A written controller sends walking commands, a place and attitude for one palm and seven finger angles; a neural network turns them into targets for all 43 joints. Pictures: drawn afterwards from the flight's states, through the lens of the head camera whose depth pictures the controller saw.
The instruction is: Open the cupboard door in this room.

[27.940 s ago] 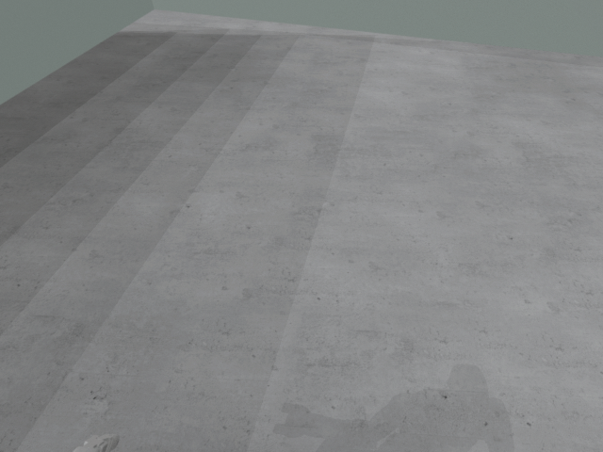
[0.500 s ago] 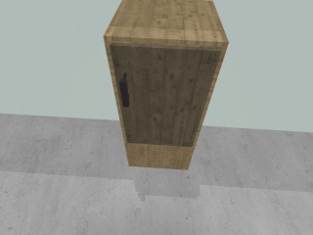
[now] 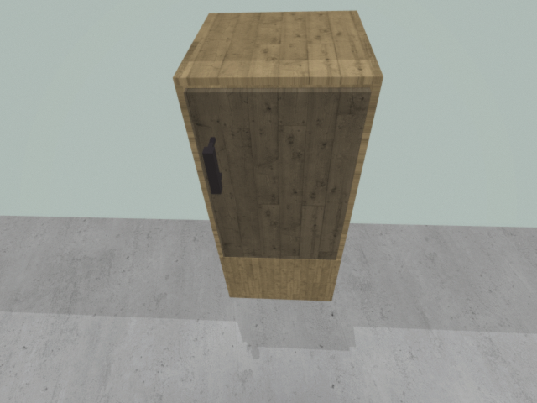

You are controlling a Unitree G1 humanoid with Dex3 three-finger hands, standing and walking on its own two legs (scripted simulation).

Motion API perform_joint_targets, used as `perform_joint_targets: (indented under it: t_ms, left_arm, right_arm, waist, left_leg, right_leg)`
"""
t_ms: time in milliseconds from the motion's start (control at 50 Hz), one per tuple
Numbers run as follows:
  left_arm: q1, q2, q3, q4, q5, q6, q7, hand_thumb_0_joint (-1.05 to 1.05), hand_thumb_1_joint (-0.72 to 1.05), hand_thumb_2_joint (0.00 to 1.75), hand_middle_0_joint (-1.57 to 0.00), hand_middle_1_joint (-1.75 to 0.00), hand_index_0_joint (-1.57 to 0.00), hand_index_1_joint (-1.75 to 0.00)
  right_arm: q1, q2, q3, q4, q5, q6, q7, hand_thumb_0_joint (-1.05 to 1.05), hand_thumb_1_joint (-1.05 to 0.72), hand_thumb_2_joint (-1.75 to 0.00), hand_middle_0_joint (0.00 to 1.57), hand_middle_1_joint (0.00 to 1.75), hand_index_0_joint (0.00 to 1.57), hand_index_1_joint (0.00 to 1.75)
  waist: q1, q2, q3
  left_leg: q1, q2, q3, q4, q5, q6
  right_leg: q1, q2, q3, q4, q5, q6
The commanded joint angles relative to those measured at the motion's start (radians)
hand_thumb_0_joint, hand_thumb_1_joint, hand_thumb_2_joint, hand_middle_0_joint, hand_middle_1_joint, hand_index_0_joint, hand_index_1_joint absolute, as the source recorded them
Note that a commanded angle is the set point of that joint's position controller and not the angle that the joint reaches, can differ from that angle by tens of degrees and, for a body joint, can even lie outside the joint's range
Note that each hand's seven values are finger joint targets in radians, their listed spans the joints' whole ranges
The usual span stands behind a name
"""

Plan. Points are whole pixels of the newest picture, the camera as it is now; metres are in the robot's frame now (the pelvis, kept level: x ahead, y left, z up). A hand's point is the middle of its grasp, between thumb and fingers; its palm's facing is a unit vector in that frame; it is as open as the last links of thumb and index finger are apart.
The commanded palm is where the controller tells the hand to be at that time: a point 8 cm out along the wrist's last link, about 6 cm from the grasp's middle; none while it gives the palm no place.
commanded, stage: look again from close up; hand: left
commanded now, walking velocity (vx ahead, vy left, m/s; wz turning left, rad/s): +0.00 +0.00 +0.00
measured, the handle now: (214, 165) +0.61 +0.17 -0.01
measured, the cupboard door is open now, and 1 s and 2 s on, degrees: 0 0 0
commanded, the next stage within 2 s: shuffle to correct the standing spot in 0.20 s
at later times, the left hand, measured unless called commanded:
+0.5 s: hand out of the picture +0.03 +0.15 -0.17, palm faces +0.04 -0.98 -0.20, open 7.4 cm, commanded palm none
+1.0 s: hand out of the picture +0.06 +0.16 -0.18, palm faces +0.08 -0.97 -0.24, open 7.3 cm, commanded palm none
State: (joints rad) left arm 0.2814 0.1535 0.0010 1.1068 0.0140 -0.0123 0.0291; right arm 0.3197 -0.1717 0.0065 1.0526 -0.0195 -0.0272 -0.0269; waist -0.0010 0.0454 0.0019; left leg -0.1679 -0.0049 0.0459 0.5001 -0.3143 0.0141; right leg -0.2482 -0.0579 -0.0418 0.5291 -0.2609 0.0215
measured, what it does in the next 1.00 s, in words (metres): shifts its weight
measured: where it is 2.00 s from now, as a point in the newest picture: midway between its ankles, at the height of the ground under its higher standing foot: outside the picture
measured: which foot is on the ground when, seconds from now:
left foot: down 0.00-1.00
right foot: down 0.00-1.00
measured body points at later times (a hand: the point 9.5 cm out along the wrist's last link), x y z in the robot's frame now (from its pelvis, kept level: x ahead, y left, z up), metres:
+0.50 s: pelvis +0.01 -0.03 +0.00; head +0.02 -0.04 +0.45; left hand +0.03 +0.20 -0.15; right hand +0.01 -0.26 -0.17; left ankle -0.03 +0.11 -0.74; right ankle +0.01 -0.13 -0.74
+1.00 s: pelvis +0.05 -0.03 +0.00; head +0.08 -0.03 +0.45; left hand +0.06 +0.21 -0.16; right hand +0.07 -0.25 -0.16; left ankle -0.03 +0.10 -0.73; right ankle +0.02 -0.13 -0.73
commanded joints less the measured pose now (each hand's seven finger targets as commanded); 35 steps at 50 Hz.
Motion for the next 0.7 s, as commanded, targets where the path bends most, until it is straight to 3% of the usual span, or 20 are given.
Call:
perform_joint_targets:
  t_ms: [0, 280, 300, 380, 460, 500, 540, 580, 620, 660, 680]
  left_arm:
    - [0.026, 0.119, 0.018, -0.05, -0.002, -0.019, 0.004, 0.0, 0.9, 0.9, -0.2, -0.3, -0.2, -0.3]
    - [-0.009, 0.16, 0.032, -0.063, -0.002, -0.024, 0.001, 0.0, 0.9, 0.9, -0.2, -0.3, -0.2, -0.3]
    - [0.009, 0.133, 0.027, -0.054, -0.001, -0.02, 0.001, 0.0, 0.9, 0.9, -0.2, -0.3, -0.2, -0.3]
    - [0.029, 0.14, 0.037, -0.059, 0.007, -0.005, -0.009, 0.0, 0.9, 0.9, -0.2, -0.3, -0.2, -0.3]
    - [0.052, 0.15, 0.053, -0.068, 0.006, -0.008, -0.016, 0.0, 0.9, 0.9, -0.2, -0.3, -0.2, -0.3]
    - [0.065, 0.143, 0.056, -0.068, 0.005, -0.014, -0.019, 0.0, 0.9, 0.9, -0.2, -0.3, -0.2, -0.3]
    - [0.076, 0.133, 0.058, -0.066, 0.007, -0.02, -0.021, 0.0, 0.9, 0.9, -0.2, -0.3, -0.2, -0.3]
    - [0.065, 0.111, 0.059, -0.07, 0.007, -0.026, -0.023, 0.0, 0.9, 0.9, -0.2, -0.3, -0.2, -0.3]
    - [0.053, 0.064, 0.051, -0.073, 0.009, -0.027, -0.019, 0.0, 0.9, 0.9, -0.2, -0.3, -0.2, -0.3]
    - [0.078, 0.047, 0.047, -0.06, 0.006, -0.029, -0.009, 0.0, 0.9, 0.9, -0.2, -0.3, -0.2, -0.3]
    - [0.121, 0.062, 0.05, -0.04, 0.003, -0.032, -0.003, 0.0, 0.9, 0.9, -0.2, -0.3, -0.2, -0.3]
  right_arm:
    - [0.042, -0.099, -0.017, -0.041, 0.004, -0.018, -0.005, 0.0, -0.9, -0.9, 0.2, 0.3, 0.2, 0.3]
    - [0.001, -0.116, -0.019, -0.008, 0.004, -0.016, -0.006, 0.0, -0.9, -0.9, 0.2, 0.3, 0.2, 0.3]
    - [0.012, -0.091, -0.013, 0.0, 0.001, -0.012, -0.005, 0.0, -0.9, -0.9, 0.2, 0.3, 0.2, 0.3]
    - [0.03, -0.075, -0.013, -0.001, -0.009, 0.004, 0.005, 0.0, -0.9, -0.9, 0.2, 0.3, 0.2, 0.3]
    - [0.058, -0.058, -0.014, -0.006, -0.009, -0.001, 0.008, 0.0, -0.9, -0.9, 0.2, 0.3, 0.2, 0.3]
    - [0.075, -0.052, -0.014, -0.004, -0.007, -0.011, 0.008, 0.0, -0.9, -0.9, 0.2, 0.3, 0.2, 0.3]
    - [0.091, -0.051, -0.016, 0.003, -0.004, -0.02, 0.006, 0.0, -0.9, -0.9, 0.2, 0.3, 0.2, 0.3]
    - [0.135, -0.066, -0.019, 0.02, -0.004, -0.031, 0.002, 0.0, -0.9, -0.9, 0.2, 0.3, 0.2, 0.3]
    - [0.149, -0.095, -0.027, 0.034, -0.003, -0.033, -0.009, 0.0, -0.9, -0.9, 0.2, 0.3, 0.2, 0.3]
    - [0.121, -0.085, -0.025, 0.031, 0.002, -0.028, -0.022, 0.0, -0.9, -0.9, 0.2, 0.3, 0.2, 0.3]
    - [0.103, -0.072, -0.023, 0.024, 0.005, -0.027, -0.026, 0.0, -0.9, -0.9, 0.2, 0.3, 0.2, 0.3]
  waist:
    - [-0.001, -0.057, 0.074]
    - [0.001, -0.061, 0.023]
    - [0.003, -0.059, 0.02]
    - [0.008, -0.097, 0.111]
    - [0.004, -0.108, 0.132]
    - [0.002, -0.112, 0.122]
    - [-0.003, -0.052, 0.12]
    - [-0.013, 0.028, 0.088]
    - [-0.009, 0.124, 0.091]
    - [0.013, 0.091, 0.084]
    - [0.028, 0.017, 0.05]
  left_leg:
    - [-0.091, 0.098, -0.096, -0.14, 0.162, 0.023]
    - [-0.035, 0.1, -0.065, -0.129, 0.201, 0.008]
    - [-0.033, 0.097, -0.053, -0.121, 0.147, 0.005]
    - [-0.119, 0.06, -0.029, -0.077, -0.108, 0.01]
    - [-0.139, 0.041, -0.007, -0.002, -0.105, 0.016]
    - [-0.123, 0.047, -0.005, 0.008, -0.057, 0.02]
    - [-0.088, 0.061, -0.013, 0.001, 0.002, 0.024]
    - [-0.039, 0.114, -0.065, -0.036, 0.108, 0.044]
    - [-0.003, 0.192, -0.127, -0.071, 0.348, 0.079]
    - [0.002, 0.187, -0.092, -0.006, 0.629, 0.075]
    - [-0.012, 0.146, -0.046, 0.061, 0.664, 0.047]
  right_leg:
    - [0.035, -0.044, 0.074, -0.082, 0.127, -0.054]
    - [0.076, -0.061, 0.089, -0.102, 0.234, -0.065]
    - [0.074, -0.059, 0.088, -0.103, 0.166, -0.065]
    - [-0.007, -0.061, 0.147, -0.165, -0.255, -0.091]
    - [-0.039, -0.082, 0.185, -0.191, -0.337, -0.123]
    - [-0.036, -0.079, 0.172, -0.164, -0.272, -0.13]
    - [-0.045, -0.06, 0.139, -0.104, -0.165, -0.129]
    - [-0.046, -0.015, 0.06, 0.013, -0.054, -0.112]
    - [-0.071, 0.033, -0.035, 0.136, 0.033, -0.085]
    - [-0.025, 0.021, -0.023, 0.102, 0.134, -0.076]
    - [0.05, -0.011, 0.029, 0.07, 0.331, -0.081]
